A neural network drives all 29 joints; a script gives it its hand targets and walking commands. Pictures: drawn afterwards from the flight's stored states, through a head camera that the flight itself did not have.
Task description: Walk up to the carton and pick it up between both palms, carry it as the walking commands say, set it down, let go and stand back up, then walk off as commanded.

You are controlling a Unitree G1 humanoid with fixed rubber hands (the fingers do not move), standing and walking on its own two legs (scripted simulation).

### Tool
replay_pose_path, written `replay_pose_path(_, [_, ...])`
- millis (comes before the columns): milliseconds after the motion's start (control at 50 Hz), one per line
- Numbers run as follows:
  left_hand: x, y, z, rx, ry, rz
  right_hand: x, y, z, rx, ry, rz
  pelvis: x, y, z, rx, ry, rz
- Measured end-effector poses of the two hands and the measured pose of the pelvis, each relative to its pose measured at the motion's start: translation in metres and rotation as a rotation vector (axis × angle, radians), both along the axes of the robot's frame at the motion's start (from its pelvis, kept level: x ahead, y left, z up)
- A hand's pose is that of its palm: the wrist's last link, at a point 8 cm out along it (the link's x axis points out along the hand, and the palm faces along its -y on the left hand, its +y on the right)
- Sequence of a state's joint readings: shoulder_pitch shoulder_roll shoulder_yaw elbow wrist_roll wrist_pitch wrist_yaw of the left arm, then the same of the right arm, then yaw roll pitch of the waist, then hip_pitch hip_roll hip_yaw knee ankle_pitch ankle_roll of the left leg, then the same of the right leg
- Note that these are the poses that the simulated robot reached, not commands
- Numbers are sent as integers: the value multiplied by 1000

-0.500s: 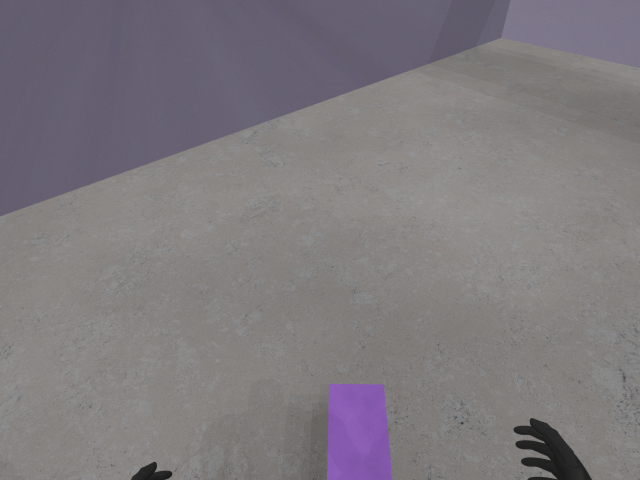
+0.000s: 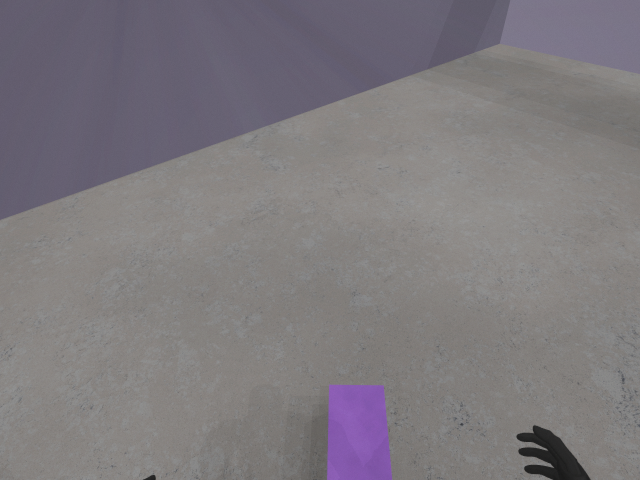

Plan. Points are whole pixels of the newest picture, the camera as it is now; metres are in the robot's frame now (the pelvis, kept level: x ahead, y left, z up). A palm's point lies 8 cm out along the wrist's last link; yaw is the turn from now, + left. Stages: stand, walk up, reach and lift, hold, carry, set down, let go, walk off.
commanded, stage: stand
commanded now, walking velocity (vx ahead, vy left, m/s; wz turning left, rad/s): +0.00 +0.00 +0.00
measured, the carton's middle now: (357, 447) +0.44 -0.04 -0.68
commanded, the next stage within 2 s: walk off in 0.76 s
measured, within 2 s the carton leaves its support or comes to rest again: neither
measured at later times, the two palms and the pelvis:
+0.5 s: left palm out of the picture +0.09 +0.28 -0.09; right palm out of the picture +0.12 -0.26 -0.06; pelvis -0.02 +0.00 +0.00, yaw +0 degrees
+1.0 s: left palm out of the picture +0.08 +0.28 -0.09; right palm out of the picture +0.11 -0.27 -0.06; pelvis -0.02 +0.00 +0.00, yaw +0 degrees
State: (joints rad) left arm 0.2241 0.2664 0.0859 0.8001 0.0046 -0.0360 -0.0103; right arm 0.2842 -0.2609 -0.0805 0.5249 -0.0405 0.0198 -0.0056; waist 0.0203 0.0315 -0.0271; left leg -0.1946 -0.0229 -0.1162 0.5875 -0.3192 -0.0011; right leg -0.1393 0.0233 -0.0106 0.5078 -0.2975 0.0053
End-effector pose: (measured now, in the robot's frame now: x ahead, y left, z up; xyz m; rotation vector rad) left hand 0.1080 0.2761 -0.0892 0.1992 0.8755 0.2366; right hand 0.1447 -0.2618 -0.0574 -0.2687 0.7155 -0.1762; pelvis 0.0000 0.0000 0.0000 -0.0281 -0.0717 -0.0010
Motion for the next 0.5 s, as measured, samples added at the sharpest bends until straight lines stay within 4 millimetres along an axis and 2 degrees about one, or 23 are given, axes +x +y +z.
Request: replay_pose_path(500, [-23, 3, -2, -2, -3, 6, -22, 0, 1, -1, -16, -3, -19, 1, 0, -2, -27, 0])
